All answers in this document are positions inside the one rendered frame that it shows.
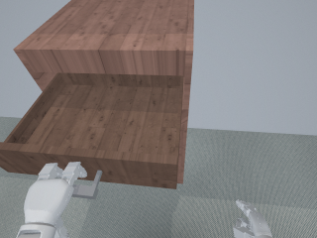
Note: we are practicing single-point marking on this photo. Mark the cabinet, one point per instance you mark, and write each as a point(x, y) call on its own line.
point(143, 37)

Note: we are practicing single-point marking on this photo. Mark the drawer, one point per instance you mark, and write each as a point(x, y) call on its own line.
point(125, 125)

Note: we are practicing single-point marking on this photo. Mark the handle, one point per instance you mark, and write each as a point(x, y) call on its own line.
point(87, 191)

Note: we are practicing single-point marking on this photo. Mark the robot left hand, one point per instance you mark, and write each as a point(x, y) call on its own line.
point(48, 197)

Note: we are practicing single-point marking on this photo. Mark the robot right hand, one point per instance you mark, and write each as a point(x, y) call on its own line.
point(253, 228)

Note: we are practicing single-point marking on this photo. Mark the left robot forearm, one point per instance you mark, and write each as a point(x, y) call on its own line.
point(36, 230)

